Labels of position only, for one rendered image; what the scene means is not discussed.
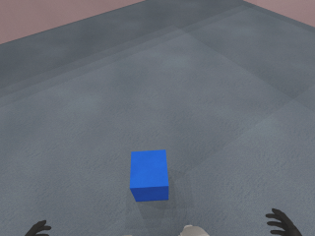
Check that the robot left hand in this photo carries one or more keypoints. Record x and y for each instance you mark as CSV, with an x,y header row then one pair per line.
x,y
40,226

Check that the robot right thigh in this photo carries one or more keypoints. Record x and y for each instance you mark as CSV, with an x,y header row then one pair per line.
x,y
193,231

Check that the carton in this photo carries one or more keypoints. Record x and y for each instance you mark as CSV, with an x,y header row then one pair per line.
x,y
149,176

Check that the robot right hand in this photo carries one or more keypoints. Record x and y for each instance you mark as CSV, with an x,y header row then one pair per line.
x,y
289,229

